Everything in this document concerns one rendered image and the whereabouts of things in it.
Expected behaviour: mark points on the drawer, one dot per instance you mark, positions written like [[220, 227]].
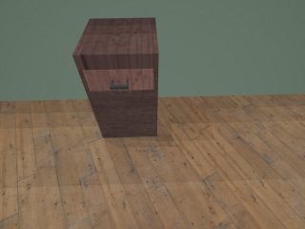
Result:
[[101, 80]]

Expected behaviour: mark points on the handle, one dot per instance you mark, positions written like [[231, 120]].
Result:
[[119, 87]]

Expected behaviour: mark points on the cabinet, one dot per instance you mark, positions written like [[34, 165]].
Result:
[[121, 44]]

